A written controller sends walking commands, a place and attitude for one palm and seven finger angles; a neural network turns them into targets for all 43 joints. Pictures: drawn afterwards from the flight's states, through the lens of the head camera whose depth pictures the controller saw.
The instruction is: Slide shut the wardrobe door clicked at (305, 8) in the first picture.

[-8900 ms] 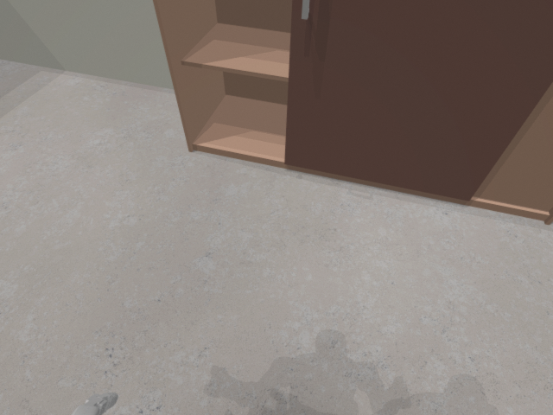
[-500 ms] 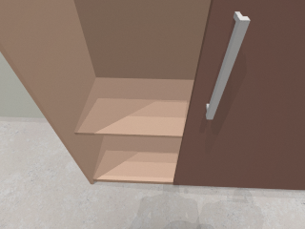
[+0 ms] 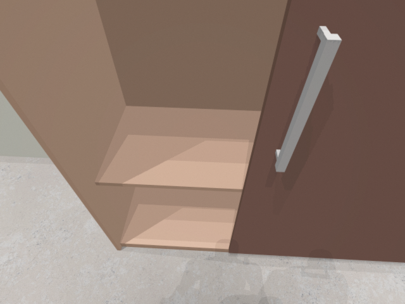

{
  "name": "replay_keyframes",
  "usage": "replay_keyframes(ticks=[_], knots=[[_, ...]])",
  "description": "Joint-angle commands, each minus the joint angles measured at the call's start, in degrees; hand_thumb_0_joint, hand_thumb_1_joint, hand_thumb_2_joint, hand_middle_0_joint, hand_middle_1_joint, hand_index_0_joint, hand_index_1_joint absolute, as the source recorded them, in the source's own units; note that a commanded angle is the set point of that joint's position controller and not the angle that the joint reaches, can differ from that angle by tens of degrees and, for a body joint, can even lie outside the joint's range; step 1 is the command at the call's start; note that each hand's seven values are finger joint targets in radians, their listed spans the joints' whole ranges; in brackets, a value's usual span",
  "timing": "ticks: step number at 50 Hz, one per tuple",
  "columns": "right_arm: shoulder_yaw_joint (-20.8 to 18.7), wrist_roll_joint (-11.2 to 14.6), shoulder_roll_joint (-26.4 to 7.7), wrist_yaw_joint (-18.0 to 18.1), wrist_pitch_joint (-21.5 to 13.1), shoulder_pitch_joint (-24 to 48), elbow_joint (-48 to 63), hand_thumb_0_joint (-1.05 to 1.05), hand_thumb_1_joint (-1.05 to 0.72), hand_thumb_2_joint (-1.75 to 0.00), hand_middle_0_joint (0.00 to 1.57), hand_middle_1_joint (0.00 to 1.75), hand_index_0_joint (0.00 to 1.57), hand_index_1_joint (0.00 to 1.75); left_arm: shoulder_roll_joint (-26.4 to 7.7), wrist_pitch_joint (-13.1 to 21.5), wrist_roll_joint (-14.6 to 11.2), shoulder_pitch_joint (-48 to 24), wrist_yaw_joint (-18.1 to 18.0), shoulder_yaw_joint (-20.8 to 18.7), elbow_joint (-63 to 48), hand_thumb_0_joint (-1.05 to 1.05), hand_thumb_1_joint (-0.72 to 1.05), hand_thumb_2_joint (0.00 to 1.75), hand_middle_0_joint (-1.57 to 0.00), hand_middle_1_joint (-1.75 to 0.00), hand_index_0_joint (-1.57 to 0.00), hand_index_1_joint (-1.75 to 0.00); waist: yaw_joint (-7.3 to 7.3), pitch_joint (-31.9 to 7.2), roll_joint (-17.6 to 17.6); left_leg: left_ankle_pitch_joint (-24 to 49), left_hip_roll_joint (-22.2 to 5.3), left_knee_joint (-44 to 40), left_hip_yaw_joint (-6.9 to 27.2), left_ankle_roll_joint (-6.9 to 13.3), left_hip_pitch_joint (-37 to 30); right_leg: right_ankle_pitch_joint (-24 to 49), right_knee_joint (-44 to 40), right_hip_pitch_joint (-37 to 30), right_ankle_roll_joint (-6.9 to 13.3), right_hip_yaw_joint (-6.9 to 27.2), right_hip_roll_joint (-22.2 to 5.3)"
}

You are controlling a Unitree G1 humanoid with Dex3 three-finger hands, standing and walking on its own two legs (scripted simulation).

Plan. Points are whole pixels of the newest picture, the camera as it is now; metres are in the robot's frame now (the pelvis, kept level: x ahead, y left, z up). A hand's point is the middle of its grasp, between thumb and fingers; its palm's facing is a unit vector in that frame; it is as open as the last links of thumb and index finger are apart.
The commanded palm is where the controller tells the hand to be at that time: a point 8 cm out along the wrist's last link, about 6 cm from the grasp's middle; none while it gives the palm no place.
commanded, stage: come to a stop and stand still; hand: right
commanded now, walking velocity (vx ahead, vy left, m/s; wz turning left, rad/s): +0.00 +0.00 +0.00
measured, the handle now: (297, 112) +0.44 -0.16 +0.17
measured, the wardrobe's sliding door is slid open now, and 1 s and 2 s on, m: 0.53 0.53 0.53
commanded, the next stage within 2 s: look again from close up in 0.22 s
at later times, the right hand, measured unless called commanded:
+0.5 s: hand out of the picture -0.02 -0.15 -0.18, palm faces +0.03 +0.98 -0.18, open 7.4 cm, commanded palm none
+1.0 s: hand out of the picture -0.05 -0.14 -0.17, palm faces +0.05 +0.98 -0.17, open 7.4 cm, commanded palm none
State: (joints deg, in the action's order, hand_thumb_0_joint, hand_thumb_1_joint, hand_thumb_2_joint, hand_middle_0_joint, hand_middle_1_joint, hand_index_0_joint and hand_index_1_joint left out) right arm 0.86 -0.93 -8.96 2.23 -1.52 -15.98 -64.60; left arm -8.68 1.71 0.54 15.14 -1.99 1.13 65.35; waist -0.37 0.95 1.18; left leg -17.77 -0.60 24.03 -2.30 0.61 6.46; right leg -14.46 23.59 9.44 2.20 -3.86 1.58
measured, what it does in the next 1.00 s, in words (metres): stands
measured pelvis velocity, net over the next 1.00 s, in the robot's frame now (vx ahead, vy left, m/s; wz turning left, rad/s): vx -0.01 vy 0.02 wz -0.02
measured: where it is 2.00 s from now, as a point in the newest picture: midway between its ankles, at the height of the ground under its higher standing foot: outside the picture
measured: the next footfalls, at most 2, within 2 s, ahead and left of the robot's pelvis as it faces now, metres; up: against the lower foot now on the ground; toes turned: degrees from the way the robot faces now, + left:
none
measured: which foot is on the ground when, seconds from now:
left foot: down 0.00-1.00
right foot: down 0.00-1.00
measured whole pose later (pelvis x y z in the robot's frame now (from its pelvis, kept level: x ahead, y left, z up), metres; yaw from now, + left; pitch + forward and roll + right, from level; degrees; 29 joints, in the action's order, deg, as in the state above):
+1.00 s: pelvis -0.01 +0.02 +0.00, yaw -1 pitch -1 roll +0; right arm 1.1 -0.9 -7.5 2.5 -1.6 -20.0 -65.4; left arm -7.2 1.0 0.2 17.3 -1.9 1.4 66.2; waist -0.8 1.2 0.8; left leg -16.3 0.6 21.5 -3.7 2.0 4.7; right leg -13.0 22.1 8.5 0.8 -2.4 0.5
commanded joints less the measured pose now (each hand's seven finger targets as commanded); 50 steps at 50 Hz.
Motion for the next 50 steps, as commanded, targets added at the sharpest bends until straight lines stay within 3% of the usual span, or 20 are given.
replay_keyframes(ticks=[1, 10, 30, 42, 50], knots=[[-1.1, 0.1, -5.2, 0.4, -0.5, -5.6, 0.5, 0.0, -0.9, -0.9, 0.2, 0.3, 0.2, 0.3, -5.5, 0.6, -0.1, 4.4, -0.2, -0.5, -1.3, 0.0, 0.9, 0.9, -0.2, -0.3, -0.2, -0.3, 0.02, 0.2, -0.6, 18.3, -6.0, -2.9, 3.9, 1.2, 1.9, 20.4, -2.7, -3.0, 1.0, 6.7, -7.8], [-1.0, 0.1, -5.1, 0.6, -0.6, -6.5, 0.3, 0.0, -0.9, -0.9, 0.2, 0.3, 0.2, 0.3, -5.0, 0.4, -0.2, 4.8, -0.2, -0.3, -0.8, 0.0, 0.9, 0.9, -0.2, -0.3, -0.2, -0.3, -0.07, 1.5, -0.4, 19.6, -6.2, -4.2, 4.0, 1.3, 1.5, 19.5, -3.2, -3.1, 1.0, 6.6, -7.6], [-0.9, 0.0, -4.2, 0.6, -0.6, -8.9, -0.4, 0.0, -0.9, -0.9, 0.2, 0.3, 0.2, 0.3, -4.1, 0.0, -0.4, 5.7, -0.2, -0.2, -0.4, 0.0, 0.9, 0.9, -0.2, -0.3, -0.2, -0.3, -0.15, 3.9, -0.3, 14.9, -6.1, -6.7, 4.3, 1.5, 2.4, 13.1, -4.4, -1.9, 0.7, 6.8, -7.5], [-0.9, 0.1, -3.9, 0.6, -0.5, -9.4, -0.4, 0.0, -0.9, -0.9, 0.2, 0.3, 0.2, 0.3, -4.0, -0.2, -0.4, 6.2, -0.2, -0.3, -0.6, 0.0, 0.9, 0.9, -0.2, -0.3, -0.2, -0.3, 0.0, 3.9, -1.3, 13.3, -6.2, -6.8, 4.5, 1.6, 2.7, 12.0, -4.2, -1.3, 0.4, 7.0, -7.3], [-0.8, 0.0, -3.9, 0.6, -0.6, -9.8, -0.5, 0.0, -0.9, -0.9, 0.2, 0.3, 0.2, 0.3, -3.8, -0.2, -0.5, 6.4, -0.2, -0.3, -0.5, 0.0, 0.9, 0.9, -0.2, -0.3, -0.2, -0.3, -0.14, 3.4, 0.3, 14.6, -6.0, -6.8, 4.2, 1.6, 2.1, 12.6, -3.7, -1.2, 0.4, 6.8, -7.3]])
